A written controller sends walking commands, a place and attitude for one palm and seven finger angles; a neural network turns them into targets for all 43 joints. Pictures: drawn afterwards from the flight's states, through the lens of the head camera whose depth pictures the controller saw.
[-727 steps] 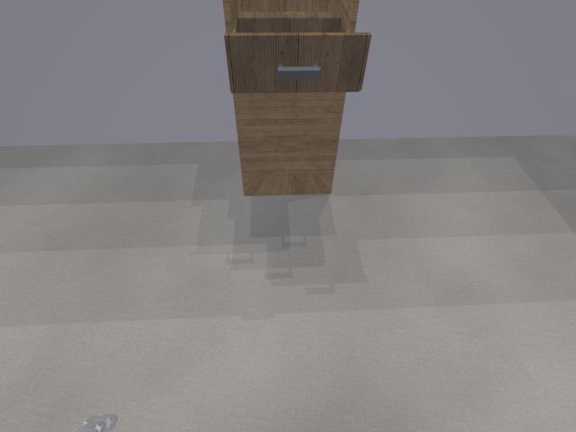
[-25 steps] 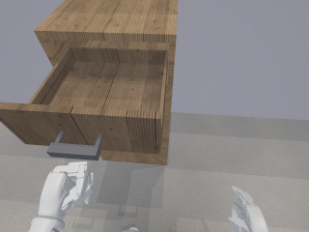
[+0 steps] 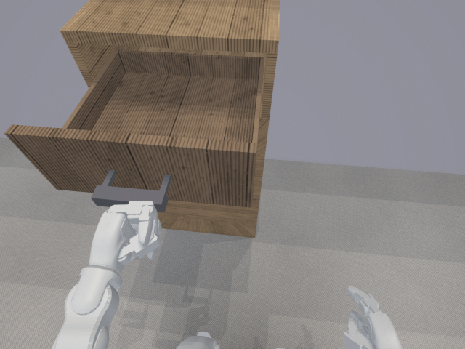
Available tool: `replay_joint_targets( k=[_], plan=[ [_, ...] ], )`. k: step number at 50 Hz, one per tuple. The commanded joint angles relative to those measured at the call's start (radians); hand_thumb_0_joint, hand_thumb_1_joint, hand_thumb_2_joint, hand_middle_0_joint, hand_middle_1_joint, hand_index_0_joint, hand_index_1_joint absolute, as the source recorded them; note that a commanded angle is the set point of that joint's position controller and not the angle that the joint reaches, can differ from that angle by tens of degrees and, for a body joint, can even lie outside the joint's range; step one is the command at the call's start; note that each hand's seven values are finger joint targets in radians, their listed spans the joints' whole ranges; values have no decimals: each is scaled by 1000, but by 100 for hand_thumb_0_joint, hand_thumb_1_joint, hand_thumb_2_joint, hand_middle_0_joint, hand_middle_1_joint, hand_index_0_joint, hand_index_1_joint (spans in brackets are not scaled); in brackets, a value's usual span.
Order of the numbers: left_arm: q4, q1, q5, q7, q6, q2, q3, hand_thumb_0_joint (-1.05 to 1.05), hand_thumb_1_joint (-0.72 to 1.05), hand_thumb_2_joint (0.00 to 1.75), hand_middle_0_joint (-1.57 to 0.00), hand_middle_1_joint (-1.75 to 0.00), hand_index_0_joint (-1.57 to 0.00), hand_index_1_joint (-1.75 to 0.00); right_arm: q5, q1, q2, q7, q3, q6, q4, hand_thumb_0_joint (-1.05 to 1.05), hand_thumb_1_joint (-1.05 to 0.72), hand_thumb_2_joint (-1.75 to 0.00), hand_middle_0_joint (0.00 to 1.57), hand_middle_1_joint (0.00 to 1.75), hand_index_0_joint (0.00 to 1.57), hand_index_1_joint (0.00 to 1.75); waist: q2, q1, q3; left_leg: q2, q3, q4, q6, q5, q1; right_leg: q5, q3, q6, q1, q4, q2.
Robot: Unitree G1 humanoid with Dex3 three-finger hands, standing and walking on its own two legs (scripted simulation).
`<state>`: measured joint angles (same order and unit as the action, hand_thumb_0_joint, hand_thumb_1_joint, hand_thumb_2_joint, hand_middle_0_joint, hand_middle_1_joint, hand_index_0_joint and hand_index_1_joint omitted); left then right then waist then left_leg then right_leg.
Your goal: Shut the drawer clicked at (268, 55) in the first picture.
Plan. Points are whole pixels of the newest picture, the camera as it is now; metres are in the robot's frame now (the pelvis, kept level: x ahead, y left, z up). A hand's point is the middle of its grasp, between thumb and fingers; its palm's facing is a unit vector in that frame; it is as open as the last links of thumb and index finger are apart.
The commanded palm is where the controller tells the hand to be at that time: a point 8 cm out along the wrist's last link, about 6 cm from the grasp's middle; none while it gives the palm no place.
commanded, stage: push the drawer shut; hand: left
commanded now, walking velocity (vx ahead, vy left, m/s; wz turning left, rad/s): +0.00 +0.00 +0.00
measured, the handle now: (134, 188) +0.36 +0.19 +0.08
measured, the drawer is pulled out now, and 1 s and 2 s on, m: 0.26 0.14 0.02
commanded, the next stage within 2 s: none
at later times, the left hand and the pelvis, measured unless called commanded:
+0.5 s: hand (163, 206) +0.33 +0.13 +0.07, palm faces -0.08 -1.00 -0.04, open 3.1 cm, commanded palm +0.33 +0.18 +0.08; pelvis +0.00 +0.01 +0.01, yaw -1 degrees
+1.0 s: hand (173, 173) +0.40 +0.13 +0.07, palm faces -0.08 -1.00 -0.05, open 3.1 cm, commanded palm +0.39 +0.18 +0.08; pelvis -0.01 +0.00 +0.01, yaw -1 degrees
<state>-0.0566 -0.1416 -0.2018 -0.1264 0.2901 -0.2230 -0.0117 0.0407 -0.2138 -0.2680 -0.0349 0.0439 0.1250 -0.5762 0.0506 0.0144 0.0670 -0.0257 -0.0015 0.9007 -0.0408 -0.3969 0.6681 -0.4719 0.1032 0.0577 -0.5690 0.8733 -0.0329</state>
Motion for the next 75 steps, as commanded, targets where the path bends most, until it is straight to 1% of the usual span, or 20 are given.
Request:
replay_joint_targets(
  k=[1, 3, 6, 9, 15, 19, 23, 26, 33, 34, 37, 43, 46, 50, 51, 62, 64, 69, 73, 75],
  plan=[
    [188, 389, -10, 25, 46, -69, -36, 0, 90, 90, -140, -160, -140, -160, 7, 42, -120, -9, -51, 55, 135, 0, -90, -90, 20, 30, 20, 30, -26, 68, 251, 29, -64, -141, -2, 115, -256, 164, -88, -43, -7, -173, 20],
    [148, 377, -10, 37, 39, -114, -87, 0, 90, 90, -140, -160, -140, -160, 5, 37, -126, -7, -52, 50, 129, 0, -90, -90, 20, 30, 20, 30, -46, 57, 252, 32, -61, -145, -2, 131, -250, 177, -89, -44, 13, -179, 20],
    [114, 405, -14, 36, 36, -77, -69, 0, 90, 90, -140, -160, -140, -160, 6, 47, -117, -2, -50, 43, 136, 0, -90, -90, 20, 30, 20, 30, -33, 48, 250, 30, -53, -157, 4, 149, -262, 205, -85, -42, 24, -179, 20],
    [55, 468, -10, 45, 38, -89, -82, 0, 90, 90, -140, -160, -140, -160, 6, 39, -120, 0, -48, 31, 122, 0, -90, -90, 20, 30, 20, 30, -47, 56, 217, 31, -56, -162, 3, 141, -251, 196, -85, -41, 14, -185, 18],
    [36, 483, -2, 52, 55, -80, -83, 0, 90, 90, -140, -160, -140, -160, 5, 23, -121, 12, -57, 21, 129, 0, -90, -90, 20, 30, 20, 30, -31, 43, 258, 35, -53, -168, 10, 207, -293, 263, -80, -37, 31, -173, 17],
    [11, 524, 13, 65, 68, -73, -73, 0, 90, 90, -140, -160, -140, -160, 2, 11, -122, 16, -61, 10, 119, 0, -90, -90, 20, 30, 20, 30, -29, 50, 261, 38, -57, -169, 11, 219, -304, 264, -77, -37, 18, -166, 15],
    [-25, 646, 26, 76, 81, -82, -58, 0, 90, 90, -140, -160, -140, -160, 3, 1, -129, 12, -62, 0, 96, 0, -90, -90, 20, 30, 20, 30, -62, 81, 226, 43, -64, -167, 6, 163, -292, 208, -80, -43, -27, -176, 14],
    [-33, 692, 28, 80, 87, -46, -30, 0, 90, 90, -140, -160, -140, -160, 3, -2, -125, 15, -64, -2, 94, 0, -90, -90, 20, 30, 20, 30, -17, 80, 268, 42, -71, -170, 11, 167, -330, 203, -77, -39, -40, -169, 15],
    [-150, 805, 38, 92, 93, -112, -79, 0, 90, 90, -140, -160, -140, -160, 3, -29, -136, 11, -64, -19, 59, 0, -90, -90, 20, 30, 20, 30, -63, 89, 282, 40, -70, -167, 5, 143, -307, 188, -87, -42, -30, -178, 11],
    [-155, 835, 33, 88, 95, -74, -50, 0, 90, 90, -140, -160, -140, -160, 4, -25, -129, 12, -63, -21, 62, 0, -90, -90, 20, 30, 20, 30, -44, 95, 282, 37, -67, -168, 6, 136, -314, 186, -87, -41, -37, -181, 11],
    [-193, 896, 29, 86, 101, -95, -73, 0, 90, 90, -140, -160, -140, -160, 4, -36, -131, 12, -63, -25, 52, 0, -90, -90, 20, 30, 20, 30, -9, 90, 302, 35, -70, -167, 10, 152, -329, 199, -87, -37, -38, -176, 11],
    [-336, 971, 22, 70, 109, -160, -131, 0, 90, 90, -140, -160, -140, -160, 3, -60, -138, 13, -61, -42, 36, 0, -90, -90, 20, 30, 20, 30, -60, 96, 275, 30, -54, -159, 2, 128, -255, 199, -106, -43, -11, -189, 7],
    [-388, 1045, 15, 60, 119, -152, -134, 0, 90, 90, -140, -160, -140, -160, 4, -72, -133, 15, -62, -45, 31, 0, -90, -90, 20, 30, 20, 30, -30, 101, 279, 25, -48, -153, 4, 131, -251, 214, -112, -42, -13, -188, 9],
    [-459, 1081, 13, 47, 131, -226, -206, 0, 90, 90, -140, -160, -140, -160, 1, -103, -141, 15, -67, -54, 22, 0, -90, -90, 20, 30, 20, 30, -46, 92, 324, 25, -44, -143, 3, 155, -240, 245, -119, -43, 13, -182, 8],
    [-463, 1106, 12, 40, 133, -194, -177, 0, 90, 90, -140, -160, -140, -160, 0, -104, -136, 16, -65, -54, 23, 0, -90, -90, 20, 30, 20, 30, -27, 102, 336, 21, -39, -139, 1, 163, -241, 260, -125, -45, 17, -181, 9],
    [-649, 1316, 24, 21, 169, -221, -201, 0, 90, 90, -140, -160, -140, -160, -5, -181, -144, 25, -73, -67, -14, 0, -90, -90, 20, 30, 20, 30, -36, 136, 348, 27, -45, -113, -1, 162, -221, 246, -118, -46, -53, -161, -3],
    [-667, 1329, 31, 23, 177, -229, -215, 0, 90, 90, -140, -160, -140, -160, -9, -195, -147, 28, -77, -69, -14, 0, -90, -90, 20, 30, 20, 30, -3, 133, 384, 27, -45, -104, -1, 198, -249, 274, -115, -43, -63, -148, -8],
    [-751, 1381, 43, 26, 184, -296, -268, 0, 90, 90, -140, -160, -140, -160, -15, -224, -154, 30, -76, -82, -26, 0, -90, -90, 20, 30, 20, 30, -55, 144, 373, 26, -37, -86, -7, 183, -178, 277, -127, -49, -51, -145, -9],
    [-753, 1418, 57, 23, 196, -282, -256, 0, 90, 90, -140, -160, -140, -160, -19, -244, -153, 37, -79, -88, -22, 0, -90, -90, 20, 30, 20, 30, 24, 143, 424, 29, -48, -77, -3, 239, -237, 302, -112, -39, -89, -119, -14],
    [-766, 1429, 58, 26, 198, -285, -261, 0, 90, 90, -140, -160, -140, -160, -21, -253, -154, 41, -81, -93, -28, 0, -90, -90, 20, 30, 20, 30, 23, 147, 430, 32, -52, -72, -1, 251, -250, 305, -110, -40, -104, -119, -16]
  ],
)
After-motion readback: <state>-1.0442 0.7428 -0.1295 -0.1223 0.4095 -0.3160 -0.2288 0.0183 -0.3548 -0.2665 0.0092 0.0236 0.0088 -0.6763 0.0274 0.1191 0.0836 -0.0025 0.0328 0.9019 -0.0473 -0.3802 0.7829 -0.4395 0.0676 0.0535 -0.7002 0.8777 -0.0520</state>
